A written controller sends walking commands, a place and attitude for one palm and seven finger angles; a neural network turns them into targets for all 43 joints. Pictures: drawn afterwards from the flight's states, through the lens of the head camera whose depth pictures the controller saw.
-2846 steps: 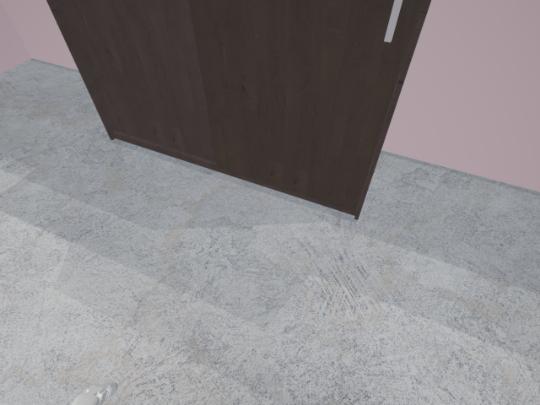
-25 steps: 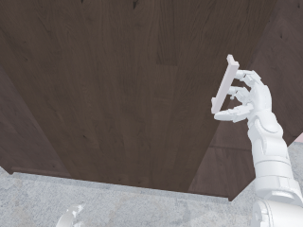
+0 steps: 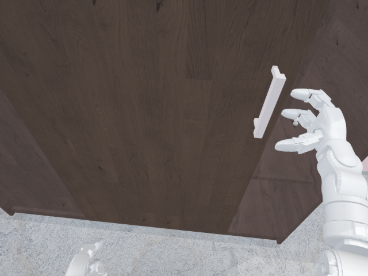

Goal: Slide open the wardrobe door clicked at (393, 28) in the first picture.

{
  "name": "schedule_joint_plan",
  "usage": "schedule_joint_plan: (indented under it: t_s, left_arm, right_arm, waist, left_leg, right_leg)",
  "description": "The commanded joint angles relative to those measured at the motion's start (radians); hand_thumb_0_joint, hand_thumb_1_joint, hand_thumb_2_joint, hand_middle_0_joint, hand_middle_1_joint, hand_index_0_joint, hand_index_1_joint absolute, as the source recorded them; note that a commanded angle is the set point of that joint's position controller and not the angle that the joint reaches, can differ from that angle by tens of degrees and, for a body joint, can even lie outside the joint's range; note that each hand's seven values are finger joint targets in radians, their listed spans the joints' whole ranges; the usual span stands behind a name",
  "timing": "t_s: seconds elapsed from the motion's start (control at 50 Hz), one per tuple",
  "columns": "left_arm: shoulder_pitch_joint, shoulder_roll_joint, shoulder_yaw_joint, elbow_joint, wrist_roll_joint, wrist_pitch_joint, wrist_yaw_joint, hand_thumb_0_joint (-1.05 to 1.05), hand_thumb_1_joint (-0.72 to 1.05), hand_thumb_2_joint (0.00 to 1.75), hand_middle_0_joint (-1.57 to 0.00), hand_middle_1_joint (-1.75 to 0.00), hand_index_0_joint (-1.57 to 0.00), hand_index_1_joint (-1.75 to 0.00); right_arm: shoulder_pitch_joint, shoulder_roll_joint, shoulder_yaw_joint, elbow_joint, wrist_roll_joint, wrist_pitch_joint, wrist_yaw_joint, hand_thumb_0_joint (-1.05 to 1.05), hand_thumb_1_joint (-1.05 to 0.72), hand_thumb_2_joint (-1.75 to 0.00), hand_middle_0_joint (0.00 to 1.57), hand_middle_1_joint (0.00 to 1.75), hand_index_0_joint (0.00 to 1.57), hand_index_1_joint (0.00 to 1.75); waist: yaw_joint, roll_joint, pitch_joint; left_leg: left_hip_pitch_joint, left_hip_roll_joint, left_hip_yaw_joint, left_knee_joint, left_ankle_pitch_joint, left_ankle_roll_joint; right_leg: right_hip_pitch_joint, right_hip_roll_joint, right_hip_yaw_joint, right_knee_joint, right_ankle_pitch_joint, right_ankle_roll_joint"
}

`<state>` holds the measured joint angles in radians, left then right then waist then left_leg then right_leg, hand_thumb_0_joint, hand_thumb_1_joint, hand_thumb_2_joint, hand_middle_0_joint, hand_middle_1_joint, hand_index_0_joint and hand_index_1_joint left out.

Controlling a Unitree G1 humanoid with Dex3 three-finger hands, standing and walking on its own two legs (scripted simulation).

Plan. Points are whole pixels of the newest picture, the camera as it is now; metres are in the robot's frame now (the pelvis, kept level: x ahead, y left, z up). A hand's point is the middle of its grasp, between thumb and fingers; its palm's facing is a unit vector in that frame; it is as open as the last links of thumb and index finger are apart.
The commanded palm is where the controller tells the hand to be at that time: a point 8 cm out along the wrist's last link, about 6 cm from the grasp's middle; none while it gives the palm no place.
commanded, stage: move the hooked fingers beside the handle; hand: right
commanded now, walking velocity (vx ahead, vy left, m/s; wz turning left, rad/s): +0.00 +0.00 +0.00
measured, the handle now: (266, 104) +0.47 -0.16 +0.16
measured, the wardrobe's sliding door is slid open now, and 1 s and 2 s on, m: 0.28 0.28 0.28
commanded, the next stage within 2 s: feel for the door with the fingertips in 1.16 s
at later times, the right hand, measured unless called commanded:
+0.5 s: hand (304, 122) +0.40 -0.22 +0.17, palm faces +0.06 +1.00 +0.01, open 14.0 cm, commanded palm +0.37 -0.27 +0.16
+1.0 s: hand (301, 121) +0.40 -0.22 +0.17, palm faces +0.05 +1.00 +0.00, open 14.0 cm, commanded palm +0.38 -0.26 +0.16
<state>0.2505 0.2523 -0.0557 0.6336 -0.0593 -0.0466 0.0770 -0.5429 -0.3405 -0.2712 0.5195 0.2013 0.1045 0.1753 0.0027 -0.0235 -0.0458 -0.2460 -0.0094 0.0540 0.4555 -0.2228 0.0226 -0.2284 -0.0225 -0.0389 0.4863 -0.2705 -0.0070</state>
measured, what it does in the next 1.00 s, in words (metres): stands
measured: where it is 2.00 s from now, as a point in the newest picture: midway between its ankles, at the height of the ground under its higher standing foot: outside the picture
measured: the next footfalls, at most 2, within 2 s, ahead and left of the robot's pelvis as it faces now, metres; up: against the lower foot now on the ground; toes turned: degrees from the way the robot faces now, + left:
none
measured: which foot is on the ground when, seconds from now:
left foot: down 0.00-1.00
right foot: down 0.00-1.00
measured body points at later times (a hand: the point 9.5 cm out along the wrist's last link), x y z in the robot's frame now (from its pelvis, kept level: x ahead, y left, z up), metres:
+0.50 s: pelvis +0.00 -0.01 +0.00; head +0.00 +0.00 +0.45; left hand +0.12 +0.24 -0.10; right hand +0.39 -0.28 +0.17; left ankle +0.01 +0.11 -0.74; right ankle -0.01 -0.11 -0.74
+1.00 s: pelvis +0.00 -0.01 +0.00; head +0.00 +0.00 +0.45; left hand +0.14 +0.24 -0.10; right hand +0.39 -0.27 +0.17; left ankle +0.01 +0.11 -0.74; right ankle -0.01 -0.11 -0.74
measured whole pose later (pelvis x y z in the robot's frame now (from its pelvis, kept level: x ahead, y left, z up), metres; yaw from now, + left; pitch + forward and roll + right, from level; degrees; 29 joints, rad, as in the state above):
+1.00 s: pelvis +0.00 -0.01 +0.00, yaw -1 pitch +2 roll +1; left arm 0.27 0.26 -0.06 0.63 -0.06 -0.06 0.08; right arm -0.61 -0.38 -0.27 0.59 0.21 0.08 0.22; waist 0.01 -0.02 -0.04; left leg -0.28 0.00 0.06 0.47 -0.23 0.01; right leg -0.28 -0.01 -0.03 0.52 -0.28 -0.02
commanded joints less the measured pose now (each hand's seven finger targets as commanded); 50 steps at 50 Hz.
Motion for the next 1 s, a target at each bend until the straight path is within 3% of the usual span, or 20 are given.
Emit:
schedule_joint_plan:
  t_s: [0.0,0.02,0.08,0.14,0.18,0.22,0.28,0.3,0.36,0.4,0.46,0.56,0.6,0.68,0.78,0.8,0.84,0.88,0.94,0.98]
  left_arm:
    - [-0.067,0.133,0.049,-0.147,0.001,-0.044,0.013,0.00,0.90,0.90,-0.20,-0.30,-0.20,-0.30]
    - [-0.069,0.131,0.047,-0.143,-0.002,-0.045,0.015,0.00,0.90,0.90,-0.20,-0.30,-0.20,-0.30]
    - [-0.053,0.140,0.049,-0.134,-0.001,-0.052,0.019,0.00,0.90,0.90,-0.20,-0.30,-0.20,-0.30]
    - [-0.046,0.141,0.045,-0.125,-0.001,-0.054,0.020,0.00,0.90,0.90,-0.20,-0.30,-0.20,-0.30]
    - [-0.034,0.148,0.049,-0.126,0.001,-0.054,0.018,0.00,0.90,0.90,-0.20,-0.30,-0.20,-0.30]
    - [-0.034,0.142,0.052,-0.137,0.001,-0.058,0.014,0.00,0.90,0.90,-0.20,-0.30,-0.20,-0.30]
    - [-0.022,0.149,0.054,-0.135,0.000,-0.056,0.010,0.00,0.90,0.90,-0.20,-0.30,-0.20,-0.30]
    - [-0.020,0.148,0.054,-0.137,0.000,-0.055,0.008,0.00,0.90,0.90,-0.20,-0.30,-0.20,-0.30]
    - [-0.017,0.153,0.057,-0.143,-0.003,-0.053,0.007,0.00,0.90,0.90,-0.20,-0.30,-0.20,-0.30]
    - [-0.024,0.147,0.057,-0.151,-0.004,-0.058,0.004,0.00,0.90,0.90,-0.20,-0.30,-0.20,-0.30]
    - [-0.023,0.148,0.059,-0.152,-0.005,-0.062,0.002,0.00,0.90,0.90,-0.20,-0.30,-0.20,-0.30]
    - [-0.024,0.154,0.059,-0.141,-0.004,-0.056,0.006,0.00,0.90,0.90,-0.20,-0.30,-0.20,-0.30]
    - [-0.038,0.142,0.055,-0.148,-0.004,-0.059,0.006,0.00,0.90,0.90,-0.20,-0.30,-0.20,-0.30]
    - [-0.028,0.152,0.056,-0.136,0.000,-0.059,0.012,0.00,0.90,0.90,-0.20,-0.30,-0.20,-0.30]
    - [-0.033,0.145,0.053,-0.144,-0.003,-0.056,0.010,0.00,0.90,0.90,-0.20,-0.30,-0.20,-0.30]
    - [-0.037,0.141,0.050,-0.144,-0.004,-0.058,0.010,0.00,0.90,0.90,-0.20,-0.30,-0.20,-0.30]
    - [-0.026,0.150,0.053,-0.132,-0.004,-0.057,0.014,0.00,0.90,0.90,-0.20,-0.30,-0.20,-0.30]
    - [-0.028,0.151,0.050,-0.136,-0.003,-0.056,0.014,0.00,0.90,0.90,-0.20,-0.30,-0.20,-0.30]
    - [-0.026,0.142,0.053,-0.138,-0.001,-0.061,0.009,0.00,0.90,0.90,-0.20,-0.30,-0.20,-0.30]
    - [-0.020,0.146,0.057,-0.135,0.002,-0.062,0.007,0.00,0.90,0.90,-0.20,-0.30,-0.20,-0.30]
  right_arm:
    - [-0.469,-0.248,-0.068,-0.229,0.010,-0.073,0.011,0.00,0.50,-0.30,0.30,1.20,0.30,1.20]
    - [-0.502,-0.221,-0.034,-0.230,0.012,-0.077,0.018,0.00,0.50,-0.30,0.30,1.20,0.30,1.20]
    - [-0.497,-0.248,-0.057,-0.174,0.019,-0.078,0.027,0.00,0.50,-0.30,0.30,1.20,0.30,1.20]
    - [-0.552,-0.231,-0.027,-0.133,0.013,-0.075,0.038,0.00,0.50,-0.30,0.30,1.20,0.30,1.20]
    - [-0.539,-0.283,-0.070,-0.121,0.013,-0.086,0.037,0.00,0.50,-0.30,0.30,1.20,0.30,1.20]
    - [-0.526,-0.265,-0.065,-0.153,0.019,-0.101,0.043,0.00,0.50,-0.30,0.30,1.20,0.30,1.20]
    - [-0.465,-0.306,-0.106,-0.126,0.022,-0.110,0.051,0.00,0.50,-0.30,0.30,1.20,0.30,1.20]
    - [-0.481,-0.284,-0.086,-0.137,0.023,-0.109,0.055,0.00,0.50,-0.30,0.30,1.20,0.30,1.20]
    - [-0.464,-0.297,-0.097,-0.129,0.025,-0.100,0.060,0.00,0.50,-0.30,0.30,1.20,0.30,1.20]
    - [-0.476,-0.279,-0.085,-0.190,0.026,-0.105,0.061,0.00,0.50,-0.30,0.30,1.20,0.30,1.20]
    - [-0.438,-0.250,-0.066,-0.219,0.037,-0.105,0.061,0.00,0.50,-0.30,0.30,1.20,0.30,1.20]
    - [-0.441,-0.305,-0.110,-0.193,0.025,-0.079,0.045,0.00,0.50,-0.30,0.30,1.20,0.30,1.20]
    - [-0.481,-0.247,-0.055,-0.245,0.021,-0.086,0.042,0.00,0.50,-0.30,0.30,1.20,0.30,1.20]
    - [-0.481,-0.308,-0.109,-0.199,0.027,-0.087,0.041,0.00,0.50,-0.30,0.30,1.20,0.30,1.20]
    - [-0.477,-0.288,-0.079,-0.196,0.018,-0.088,0.055,0.00,0.50,-0.30,0.30,1.20,0.30,1.20]
    - [-0.498,-0.239,-0.037,-0.190,0.021,-0.083,0.058,0.00,0.50,-0.30,0.30,1.20,0.30,1.20]
    - [-0.499,-0.268,-0.067,-0.134,0.028,-0.075,0.058,0.00,0.50,-0.30,0.30,1.20,0.30,1.20]
    - [-0.530,-0.277,-0.064,-0.144,0.023,-0.080,0.054,0.00,0.50,-0.30,0.30,1.20,0.30,1.20]
    - [-0.544,-0.232,-0.031,-0.171,0.018,-0.091,0.046,0.00,0.50,-0.30,0.30,1.20,0.30,1.20]
    - [-0.534,-0.259,-0.063,-0.179,0.021,-0.100,0.035,0.00,0.50,-0.30,0.30,1.20,0.30,1.20]
  waist:
    - [0.002,-0.022,-0.258]
    - [0.021,-0.028,-0.244]
    - [0.021,0.013,-0.241]
    - [0.034,-0.016,-0.221]
    - [0.022,-0.003,-0.256]
    - [0.012,-0.025,-0.301]
    - [0.002,-0.010,-0.291]
    - [0.011,-0.001,-0.288]
    - [0.008,0.003,-0.261]
    - [0.003,-0.050,-0.284]
    - [0.007,-0.022,-0.282]
    - [0.006,-0.014,-0.243]
    - [0.016,-0.049,-0.258]
    - [0.015,0.004,-0.263]
    - [0.013,-0.048,-0.274]
    - [0.025,-0.057,-0.254]
    - [0.031,0.013,-0.227]
    - [0.029,-0.011,-0.245]
    - [0.024,-0.053,-0.288]
    - [0.017,-0.013,-0.309]
  left_leg:
    - [0.115,0.004,-0.037,-0.039,0.248,0.014]
    - [0.092,0.003,-0.034,-0.044,0.227,0.013]
    - [0.084,0.003,-0.034,-0.045,0.205,0.011]
    - [0.054,0.005,-0.032,-0.047,0.181,0.013]
    - [0.078,0.005,-0.033,-0.039,0.199,0.014]
    - [0.101,0.003,-0.034,-0.027,0.242,0.016]
    - [0.114,0.002,-0.032,-0.017,0.273,0.018]
    - [0.109,0.000,-0.029,-0.017,0.276,0.015]
    - [0.096,0.000,-0.030,-0.023,0.252,0.014]
    - [0.100,-0.002,-0.031,-0.017,0.266,0.020]
    - [0.099,-0.006,-0.025,-0.016,0.276,0.019]
    - [0.085,-0.002,-0.028,-0.030,0.218,0.016]
    - [0.079,-0.002,-0.028,-0.027,0.232,0.018]
    - [0.087,-0.001,-0.032,-0.030,0.234,0.014]
    - [0.090,0.002,-0.032,-0.022,0.251,0.017]
    - [0.067,0.001,-0.031,-0.025,0.241,0.017]
    - [0.049,-0.001,-0.026,-0.033,0.207,0.013]
    - [0.054,0.002,-0.028,-0.030,0.199,0.014]
    - [0.054,0.000,-0.027,-0.020,0.222,0.019]
    - [0.079,-0.002,-0.026,-0.015,0.250,0.017]
  right_leg:
    - [0.055,0.016,0.035,-0.059,0.217,-0.031]
    - [0.062,0.015,0.036,-0.058,0.200,-0.029]
    - [0.048,0.014,0.044,-0.056,0.181,-0.032]
    - [0.040,0.017,0.049,-0.054,0.160,-0.030]
    - [0.036,0.017,0.052,-0.051,0.181,-0.030]
    - [0.056,0.018,0.046,-0.042,0.220,-0.029]
    - [0.038,0.013,0.046,-0.040,0.248,-0.027]
    - [0.041,0.013,0.044,-0.042,0.248,-0.027]
    - [0.029,0.011,0.041,-0.044,0.226,-0.030]
    - [0.053,0.013,0.045,-0.043,0.252,-0.025]
    - [0.065,0.008,0.044,-0.039,0.275,-0.025]
    - [0.033,0.009,0.044,-0.050,0.212,-0.027]
    - [0.059,0.010,0.046,-0.049,0.233,-0.025]
    - [0.046,0.009,0.046,-0.046,0.218,-0.029]
    - [0.047,0.011,0.044,-0.041,0.236,-0.025]
    - [0.057,0.010,0.045,-0.040,0.229,-0.025]
    - [0.033,0.007,0.051,-0.042,0.191,-0.026]
    - [0.033,0.011,0.054,-0.041,0.188,-0.027]
    - [0.071,0.013,0.056,-0.032,0.228,-0.022]
    - [0.068,0.010,0.056,-0.029,0.250,-0.024]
